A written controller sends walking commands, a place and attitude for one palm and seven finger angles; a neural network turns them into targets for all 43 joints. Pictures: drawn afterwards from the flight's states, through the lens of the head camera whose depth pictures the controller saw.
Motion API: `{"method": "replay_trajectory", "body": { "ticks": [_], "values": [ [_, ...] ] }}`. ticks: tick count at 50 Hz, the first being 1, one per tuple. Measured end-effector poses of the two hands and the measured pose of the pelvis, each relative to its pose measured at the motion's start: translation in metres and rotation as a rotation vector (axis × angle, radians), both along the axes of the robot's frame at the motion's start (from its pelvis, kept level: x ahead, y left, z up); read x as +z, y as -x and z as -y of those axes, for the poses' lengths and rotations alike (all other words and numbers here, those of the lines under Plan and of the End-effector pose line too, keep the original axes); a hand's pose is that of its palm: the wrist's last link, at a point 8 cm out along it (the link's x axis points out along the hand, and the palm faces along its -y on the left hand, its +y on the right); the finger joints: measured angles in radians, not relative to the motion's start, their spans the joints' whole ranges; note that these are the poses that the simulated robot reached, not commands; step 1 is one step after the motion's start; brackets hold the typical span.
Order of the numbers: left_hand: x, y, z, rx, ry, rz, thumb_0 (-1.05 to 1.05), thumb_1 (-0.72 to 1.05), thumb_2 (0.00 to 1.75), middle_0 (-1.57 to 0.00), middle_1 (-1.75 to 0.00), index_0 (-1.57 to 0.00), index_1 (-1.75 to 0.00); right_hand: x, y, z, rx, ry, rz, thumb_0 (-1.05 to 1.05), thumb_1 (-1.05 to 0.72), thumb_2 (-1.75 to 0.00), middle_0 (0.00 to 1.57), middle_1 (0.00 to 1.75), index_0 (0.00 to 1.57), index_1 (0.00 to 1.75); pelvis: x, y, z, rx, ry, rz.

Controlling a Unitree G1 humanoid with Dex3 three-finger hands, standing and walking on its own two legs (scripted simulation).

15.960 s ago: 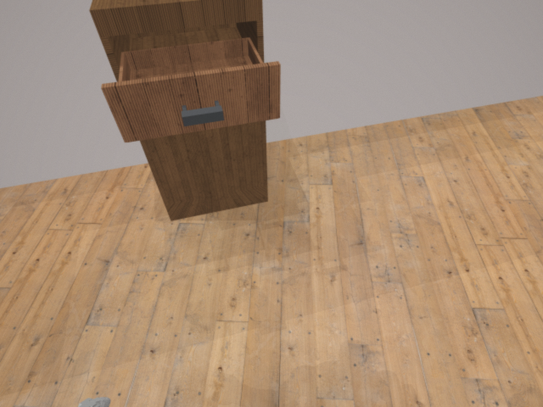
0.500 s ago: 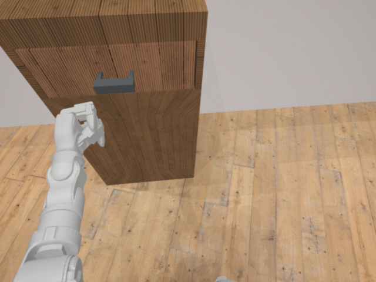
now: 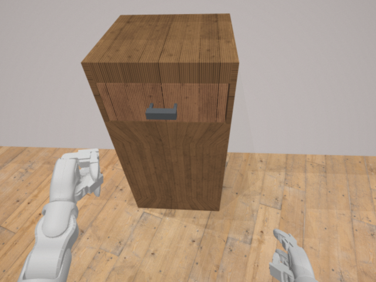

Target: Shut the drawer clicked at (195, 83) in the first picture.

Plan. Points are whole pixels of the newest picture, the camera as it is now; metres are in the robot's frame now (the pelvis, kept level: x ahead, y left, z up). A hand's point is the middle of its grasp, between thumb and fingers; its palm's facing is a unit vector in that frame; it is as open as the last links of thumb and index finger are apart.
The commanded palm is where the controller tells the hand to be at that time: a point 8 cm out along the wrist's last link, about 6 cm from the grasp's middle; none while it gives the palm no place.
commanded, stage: draw the hand back to the body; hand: left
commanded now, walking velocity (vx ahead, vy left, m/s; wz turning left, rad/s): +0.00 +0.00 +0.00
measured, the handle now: (162, 109) +0.64 +0.16 +0.00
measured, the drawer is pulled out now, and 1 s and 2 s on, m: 0.00 0.00 0.00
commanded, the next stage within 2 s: step back with the hand held close in 0.52 s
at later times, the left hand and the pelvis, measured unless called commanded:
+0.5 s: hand (40, 218) +0.17 +0.24 +0.16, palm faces +0.43 -0.81 -0.40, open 3.3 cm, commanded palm +0.12 +0.28 +0.18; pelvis -0.01 +0.00 +0.00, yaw +0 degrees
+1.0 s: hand (40, 219) +0.17 +0.25 +0.15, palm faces +0.31 -0.80 -0.52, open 3.3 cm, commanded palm +0.11 +0.29 +0.18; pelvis -0.02 +0.01 +0.00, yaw +0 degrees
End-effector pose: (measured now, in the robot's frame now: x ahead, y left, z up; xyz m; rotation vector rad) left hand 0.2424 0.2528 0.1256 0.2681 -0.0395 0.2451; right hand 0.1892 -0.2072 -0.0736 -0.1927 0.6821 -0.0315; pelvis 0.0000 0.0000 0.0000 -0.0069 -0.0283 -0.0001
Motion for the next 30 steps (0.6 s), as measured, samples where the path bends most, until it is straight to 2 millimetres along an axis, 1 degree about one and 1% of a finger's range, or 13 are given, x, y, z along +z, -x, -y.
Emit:
{"method": "replay_trajectory", "body": {
  "ticks": [3, 7, 14, 20, 24, 30],
  "values": [
    [0.007, 0.019, -0.004, 0.023, -0.018, 0.016, 0.02, 0.9, 0.9, -1.4, -1.6, -1.4, -1.6, -0.001, 0.004, -0.003, 0.012, 0.0, -0.003, 0.01, -0.91, -0.9, 0.2, 0.3, 0.2, 0.3, 0.002, 0.001, 0.0, 0.0, 0.0, 0.018],
    [0.017, 0.043, -0.011, 0.055, -0.053, 0.033, 0.02, 0.89, 0.9, -1.4, -1.6, -1.4, -1.6, -0.003, 0.012, -0.001, 0.013, 0.003, -0.013, 0.01, -0.91, -0.9, 0.2, 0.3, 0.2, 0.3, 0.003, 0.002, 0.001, 0.0, 0.001, 0.036],
    [0.04, 0.084, -0.019, 0.105, -0.138, 0.076, 0.02, 0.89, 0.9, -1.4, -1.6, -1.4, -1.6, -0.007, 0.022, 0.008, 0.001, 0.013, -0.012, 0.01, -0.91, -0.9, 0.2, 0.3, 0.2, 0.3, 0.004, 0.003, 0.001, -0.002, 0.003, 0.05],
    [0.056, 0.113, -0.025, 0.143, -0.213, 0.102, 0.02, 0.89, 0.9, -1.4, -1.6, -1.41, -1.6, -0.005, 0.023, 0.015, -0.014, 0.023, 0.02, 0.01, -0.91, -0.9, 0.2, 0.3, 0.2, 0.3, 0.003, 0.003, 0.002, -0.005, 0.006, 0.056],
    [0.055, 0.12, -0.025, 0.166, -0.211, 0.11, 0.02, 0.89, 0.9, -1.4, -1.6, -1.41, -1.6, -0.004, 0.022, 0.016, -0.009, 0.031, 0.035, 0.01, -0.91, -0.9, 0.2, 0.3, 0.2, 0.3, 0.002, 0.006, 0.002, 0.002, 0.006, 0.062],
    [0.05, 0.115, -0.021, 0.161, -0.184, 0.112, 0.02, 0.89, 0.9, -1.4, -1.6, -1.41, -1.6, -0.002, 0.021, 0.015, -0.006, 0.031, 0.054, 0.01, -0.91, -0.9, 0.2, 0.3, 0.2, 0.3, 0.002, 0.008, 0.004, 0.001, 0.003, 0.065]
  ]
}}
